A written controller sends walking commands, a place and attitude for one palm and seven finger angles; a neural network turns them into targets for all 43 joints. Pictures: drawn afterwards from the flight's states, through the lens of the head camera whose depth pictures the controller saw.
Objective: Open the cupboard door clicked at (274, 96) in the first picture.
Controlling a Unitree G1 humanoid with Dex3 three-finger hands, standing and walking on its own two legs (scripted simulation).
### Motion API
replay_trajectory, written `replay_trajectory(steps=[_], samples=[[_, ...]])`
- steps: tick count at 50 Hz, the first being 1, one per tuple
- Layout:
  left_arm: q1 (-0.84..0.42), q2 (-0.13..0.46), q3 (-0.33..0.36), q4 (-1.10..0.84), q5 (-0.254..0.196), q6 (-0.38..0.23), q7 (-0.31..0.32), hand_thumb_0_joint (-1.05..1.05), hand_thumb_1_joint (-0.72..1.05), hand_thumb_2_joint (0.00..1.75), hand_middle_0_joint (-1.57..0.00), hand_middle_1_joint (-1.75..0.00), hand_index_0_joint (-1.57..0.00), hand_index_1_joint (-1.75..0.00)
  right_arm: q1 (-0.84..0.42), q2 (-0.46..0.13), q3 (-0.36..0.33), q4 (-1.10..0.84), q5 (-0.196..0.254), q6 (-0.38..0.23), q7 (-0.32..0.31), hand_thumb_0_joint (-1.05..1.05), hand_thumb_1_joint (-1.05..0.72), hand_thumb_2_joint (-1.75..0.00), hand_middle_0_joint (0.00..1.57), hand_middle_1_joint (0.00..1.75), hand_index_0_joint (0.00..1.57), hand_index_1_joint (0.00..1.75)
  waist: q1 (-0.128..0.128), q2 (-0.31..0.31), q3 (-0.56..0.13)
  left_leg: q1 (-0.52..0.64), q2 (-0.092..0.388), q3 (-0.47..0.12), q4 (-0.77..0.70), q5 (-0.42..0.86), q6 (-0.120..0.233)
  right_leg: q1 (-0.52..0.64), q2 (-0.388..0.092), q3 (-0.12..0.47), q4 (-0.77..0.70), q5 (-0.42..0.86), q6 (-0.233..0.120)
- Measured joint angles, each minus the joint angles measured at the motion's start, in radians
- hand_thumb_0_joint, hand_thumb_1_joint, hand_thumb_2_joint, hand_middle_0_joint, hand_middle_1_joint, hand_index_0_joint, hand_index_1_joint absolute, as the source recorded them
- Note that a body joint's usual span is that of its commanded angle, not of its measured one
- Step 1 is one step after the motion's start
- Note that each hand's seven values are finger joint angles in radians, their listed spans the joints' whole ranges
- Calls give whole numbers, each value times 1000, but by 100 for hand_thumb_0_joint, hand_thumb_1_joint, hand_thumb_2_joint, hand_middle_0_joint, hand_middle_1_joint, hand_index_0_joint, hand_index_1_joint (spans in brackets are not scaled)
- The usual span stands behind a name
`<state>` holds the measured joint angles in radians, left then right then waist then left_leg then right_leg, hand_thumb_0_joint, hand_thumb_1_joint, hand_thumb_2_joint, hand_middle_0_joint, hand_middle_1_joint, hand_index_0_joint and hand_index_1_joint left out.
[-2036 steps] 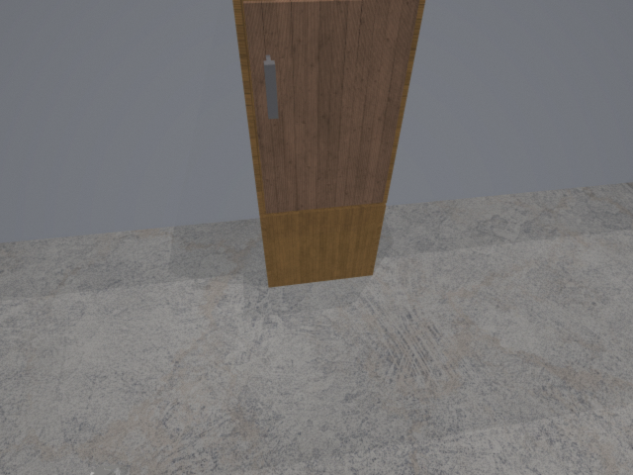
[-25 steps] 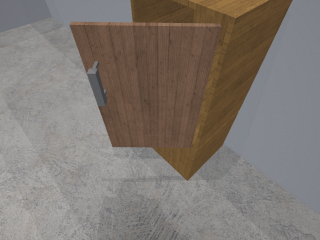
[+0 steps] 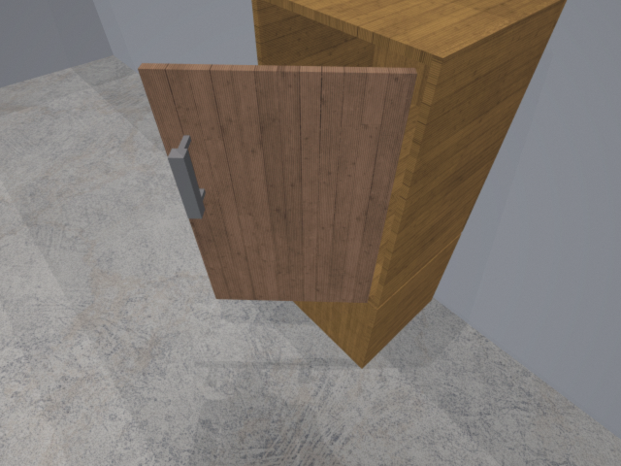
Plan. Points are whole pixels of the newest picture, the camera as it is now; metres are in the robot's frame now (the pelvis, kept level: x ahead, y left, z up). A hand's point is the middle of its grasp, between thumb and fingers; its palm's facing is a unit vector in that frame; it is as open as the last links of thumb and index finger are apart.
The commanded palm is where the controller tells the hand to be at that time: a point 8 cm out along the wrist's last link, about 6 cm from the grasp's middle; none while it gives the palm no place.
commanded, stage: raise the hand with hooked fingers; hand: left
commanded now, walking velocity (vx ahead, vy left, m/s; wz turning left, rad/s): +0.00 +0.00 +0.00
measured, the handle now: (191, 177) +0.53 +0.23 +0.07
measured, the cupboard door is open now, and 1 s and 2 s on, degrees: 46 46 46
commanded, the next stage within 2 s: none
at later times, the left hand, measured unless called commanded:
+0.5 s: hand out of the picture +0.11 +0.20 -0.05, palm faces +0.10 -1.00 +0.02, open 8.9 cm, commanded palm +0.12 +0.26 -0.02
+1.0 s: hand (85, 401) +0.18 +0.27 +0.03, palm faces +0.10 -0.99 -0.07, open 11.9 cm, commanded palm +0.16 +0.32 +0.03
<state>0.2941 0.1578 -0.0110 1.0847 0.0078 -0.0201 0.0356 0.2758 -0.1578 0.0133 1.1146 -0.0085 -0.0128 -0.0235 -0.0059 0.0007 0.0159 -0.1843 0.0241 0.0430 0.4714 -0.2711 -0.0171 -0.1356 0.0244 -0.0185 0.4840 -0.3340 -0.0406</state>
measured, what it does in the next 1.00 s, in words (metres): shifts its weight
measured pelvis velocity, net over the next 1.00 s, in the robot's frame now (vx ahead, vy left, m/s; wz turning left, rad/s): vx -0.06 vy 0.03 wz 0.03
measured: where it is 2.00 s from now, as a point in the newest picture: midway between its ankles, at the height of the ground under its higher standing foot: outside the picture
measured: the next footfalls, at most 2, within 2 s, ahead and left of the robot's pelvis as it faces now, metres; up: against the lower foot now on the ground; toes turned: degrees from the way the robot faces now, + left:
none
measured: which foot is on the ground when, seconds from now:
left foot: down 0.00-1.00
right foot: down 0.00-1.00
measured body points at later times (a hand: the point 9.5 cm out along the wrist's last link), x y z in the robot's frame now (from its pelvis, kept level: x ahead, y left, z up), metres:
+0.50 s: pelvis -0.06 +0.01 -0.07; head -0.03 +0.02 +0.38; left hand +0.10 +0.26 -0.05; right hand +0.19 -0.23 -0.09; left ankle -0.01 +0.13 -0.74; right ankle -0.05 -0.09 -0.74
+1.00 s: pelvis -0.06 +0.03 -0.05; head -0.03 +0.04 +0.40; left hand +0.17 +0.32 +0.04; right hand +0.08 -0.22 -0.13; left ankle -0.01 +0.13 -0.74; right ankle -0.05 -0.09 -0.74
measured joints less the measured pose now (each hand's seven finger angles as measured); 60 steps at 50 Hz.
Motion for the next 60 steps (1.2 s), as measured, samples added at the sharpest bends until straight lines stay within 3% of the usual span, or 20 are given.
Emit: replay_trajectory(steps=[2,4,6,8,10,13,15,18,21,24,28,32,34,37,39,41,45,49,55,60], samples=[[4,-4,1,3,4,-5,7,1,91,89,-20,-30,-20,-30,-7,-4,-2,-5,3,3,1,1,-91,-90,19,30,20,30,3,2,1,-18,8,-1,27,-4,0,-1,7,-3,-9,6,2],[120,3,28,-334,-64,71,19,2,93,89,-21,-30,-21,-30,23,-14,1,-89,23,-51,-22,1,-92,-89,20,30,20,30,16,-2,7,-20,11,-3,27,-16,6,-17,11,4,8,6,2],[190,21,34,-610,-101,20,59,3,93,89,-21,-31,-21,-31,46,-29,-12,-148,40,-144,-51,1,-92,-89,20,30,20,30,19,-1,-12,-33,-3,-8,31,-12,2,-33,-2,-2,32,-7,3],[184,20,47,-796,-143,-13,70,3,92,88,-21,-32,-21,-32,39,-56,-28,-210,55,-192,-63,1,-91,-89,20,30,20,30,7,19,-31,-61,-18,-26,56,-9,9,-52,-17,-20,57,-19,9],[131,18,72,-897,-161,-91,48,3,89,87,-21,-33,-21,-34,4,-82,-40,-267,48,-221,-66,1,-91,-89,20,30,20,30,-11,37,-59,-118,-28,-40,102,-16,15,-103,-27,-35,103,-32,15],[29,21,125,-921,-187,-269,-44,2,83,85,-21,-37,-21,-37,-63,-95,-55,-354,27,-240,-49,1,-91,-89,20,30,20,30,-20,29,-115,-251,-32,-35,202,-40,15,-245,-35,-31,224,-67,15],[-2,20,148,-917,-218,-386,-147,2,79,83,-21,-39,-21,-39,-103,-92,-64,-411,22,-245,-25,1,-91,-89,20,30,20,30,-13,1,-139,-339,-26,-23,280,-64,11,-343,-32,-19,313,-93,11],[12,15,151,-893,-251,-483,-320,1,72,81,-21,-43,-21,-43,-135,-101,-71,-505,28,-244,3,1,-91,-90,20,30,20,30,-2,-27,-144,-445,-18,-23,393,-98,15,-447,-27,-19,424,-129,5],[75,22,144,-889,-255,-445,-393,1,64,78,-22,-47,-22,-47,-140,-114,-72,-586,34,-227,2,1,-91,-90,20,30,20,30,14,-42,-143,-520,-15,-32,484,-132,10,-514,-25,-28,505,-159,2],[130,29,157,-921,-254,-401,-353,1,57,75,-23,-52,-23,-52,-130,-112,-68,-630,34,-218,-13,1,-91,-90,20,30,20,30,31,-36,-134,-566,-11,-54,546,-152,8,-542,-21,-50,545,-174,1],[139,50,184,-1040,-252,-442,-262,2,47,71,-24,-58,-24,-58,-105,-86,-37,-616,27,-224,-33,1,-91,-90,19,30,20,30,49,-16,-123,-600,-6,-87,599,-166,9,-552,-14,-81,565,-180,0],[31,86,178,-1090,-267,-471,-292,2,38,67,-24,-64,-24,-64,-85,-63,21,-566,31,-226,-41,1,-91,-90,20,30,20,30,40,22,-108,-614,-6,-109,617,-162,12,-548,-11,-102,560,-170,3],[-39,114,173,-1062,-273,-420,-340,1,33,65,-24,-67,-24,-67,-72,-49,46,-546,39,-216,-46,1,-90,-89,20,30,20,30,27,35,-103,-610,-5,-105,604,-152,15,-545,-10,-98,545,-157,8],[-100,145,181,-996,-291,-275,-396,1,26,62,-25,-71,-25,-71,-36,-35,66,-537,53,-193,-54,1,-90,-89,20,30,20,30,3,43,-100,-581,-3,-82,555,-130,22,-527,-10,-76,503,-131,16],[-100,149,201,-970,-311,-191,-396,1,21,60,-25,-74,-25,-74,-6,-35,67,-539,56,-184,-60,1,-90,-89,20,30,20,30,-13,42,-101,-551,-3,-63,512,-117,27,-508,-10,-56,467,-114,22],[-79,142,235,-968,-330,-156,-370,1,17,58,-26,-77,-26,-77,24,-42,58,-540,54,-186,-64,1,-90,-89,20,30,20,30,-22,40,-102,-522,-1,-46,477,-108,33,-486,-10,-40,434,-100,27],[-34,128,298,-1010,-333,-223,-297,1,8,54,-27,-83,-26,-83,66,-70,26,-529,45,-207,-57,1,-90,-89,20,30,20,30,-19,26,-102,-487,-4,-32,441,-103,40,-456,-13,-26,400,-91,34],[-49,138,310,-1016,-318,-298,-304,1,-2,50,-27,-89,-27,-89,67,-110,7,-511,44,-225,-50,1,-90,-89,20,30,20,30,-8,23,-94,-484,-13,-42,448,-110,46,-441,-20,-37,395,-97,40],[-108,163,280,-968,-316,-226,-392,0,-16,44,-28,-98,-28,-98,13,-129,2,-513,58,-239,-67,2,-90,-90,20,30,20,30,-3,24,-82,-449,-19,-44,422,-107,54,-400,-25,-38,358,-88,48],[-128,181,322,-982,-337,-198,-384,0,-27,39,-29,-106,-29,-106,-15,-104,15,-543,55,-247,-68,1,-90,-90,20,30,20,30,4,14,-90,-390,-19,-37,375,-98,53,-344,-24,-31,310,-75,48]])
